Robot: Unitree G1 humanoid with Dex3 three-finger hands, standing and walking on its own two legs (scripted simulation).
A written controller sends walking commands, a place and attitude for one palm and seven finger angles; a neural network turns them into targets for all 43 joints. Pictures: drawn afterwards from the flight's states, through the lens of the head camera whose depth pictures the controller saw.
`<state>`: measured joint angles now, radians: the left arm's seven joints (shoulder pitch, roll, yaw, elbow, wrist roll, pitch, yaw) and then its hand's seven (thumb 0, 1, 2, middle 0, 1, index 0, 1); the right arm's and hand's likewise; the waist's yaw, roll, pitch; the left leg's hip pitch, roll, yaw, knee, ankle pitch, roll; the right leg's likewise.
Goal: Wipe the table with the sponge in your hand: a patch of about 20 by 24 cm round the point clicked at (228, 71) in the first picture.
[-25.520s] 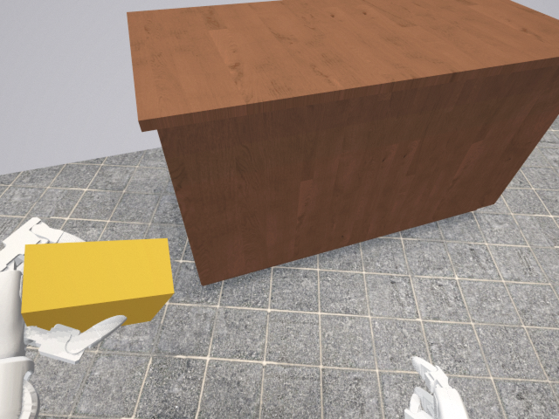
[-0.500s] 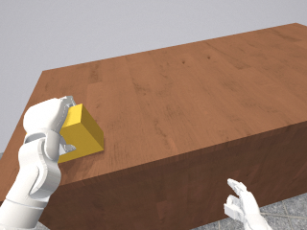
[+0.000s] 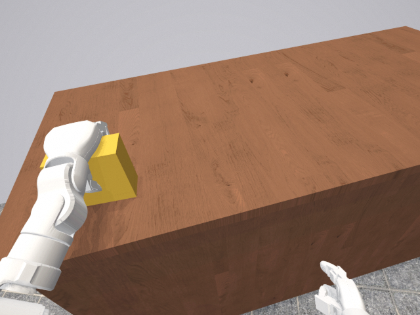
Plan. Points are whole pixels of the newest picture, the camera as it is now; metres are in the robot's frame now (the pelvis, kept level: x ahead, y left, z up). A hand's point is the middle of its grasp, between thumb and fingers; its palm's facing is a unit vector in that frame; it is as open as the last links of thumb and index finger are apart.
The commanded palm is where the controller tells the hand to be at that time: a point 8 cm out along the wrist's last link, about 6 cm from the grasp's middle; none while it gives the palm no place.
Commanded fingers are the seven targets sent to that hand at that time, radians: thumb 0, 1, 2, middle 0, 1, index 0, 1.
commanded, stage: wipe forward along the middle lane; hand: left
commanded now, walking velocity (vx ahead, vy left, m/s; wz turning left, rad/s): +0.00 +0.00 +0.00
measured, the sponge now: (99, 179) +0.33 +0.28 +0.11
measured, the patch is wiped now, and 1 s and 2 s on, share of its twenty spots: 0.85 0.85 0.95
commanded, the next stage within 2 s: slide back across to the first lane in 1.02 s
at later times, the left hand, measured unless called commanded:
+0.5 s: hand (92, 145) +0.37 +0.29 +0.16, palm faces -0.02 -0.01 -1.00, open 10.2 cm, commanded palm +0.35 +0.29 +0.19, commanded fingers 0.00 0.10 1.30 -1.20 -1.60 -1.20 -1.60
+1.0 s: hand (93, 133) +0.41 +0.31 +0.16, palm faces -0.07 +0.00 -1.00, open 10.2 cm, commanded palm +0.40 +0.32 +0.19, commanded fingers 0.00 0.10 1.30 -1.20 -1.60 -1.20 -1.60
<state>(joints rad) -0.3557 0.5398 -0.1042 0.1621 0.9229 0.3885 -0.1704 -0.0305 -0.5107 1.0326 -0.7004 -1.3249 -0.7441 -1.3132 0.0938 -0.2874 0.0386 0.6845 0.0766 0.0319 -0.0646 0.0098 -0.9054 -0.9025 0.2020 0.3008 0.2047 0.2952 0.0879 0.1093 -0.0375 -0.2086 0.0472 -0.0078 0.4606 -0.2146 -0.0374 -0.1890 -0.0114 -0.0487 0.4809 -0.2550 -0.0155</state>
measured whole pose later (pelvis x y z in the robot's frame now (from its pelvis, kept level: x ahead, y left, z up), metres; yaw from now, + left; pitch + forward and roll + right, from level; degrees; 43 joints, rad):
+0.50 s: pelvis +0.00 +0.00 +0.00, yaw +0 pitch +0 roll +0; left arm -0.60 0.56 -0.10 0.53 0.97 0.30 -0.16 0.00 -0.52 1.04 -0.71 -1.32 -0.75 -1.31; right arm 0.14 -0.28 0.03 0.69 0.09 0.05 -0.07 0.01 -0.91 -0.90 0.20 0.30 0.21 0.30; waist 0.04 0.08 -0.05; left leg -0.25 0.05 -0.02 0.45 -0.20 -0.03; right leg -0.22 -0.01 -0.06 0.45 -0.23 -0.02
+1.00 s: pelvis +0.00 +0.01 +0.00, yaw -1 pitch +3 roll +0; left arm -0.75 0.62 -0.04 0.80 0.99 0.16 -0.13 0.01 -0.53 1.04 -0.72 -1.32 -0.76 -1.31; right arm 0.23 -0.30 0.00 0.73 0.08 0.07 -0.07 0.01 -0.91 -0.90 0.20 0.30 0.20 0.30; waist 0.00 0.08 -0.06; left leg -0.31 0.05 0.00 0.46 -0.20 -0.03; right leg -0.28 0.00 -0.04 0.45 -0.22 -0.01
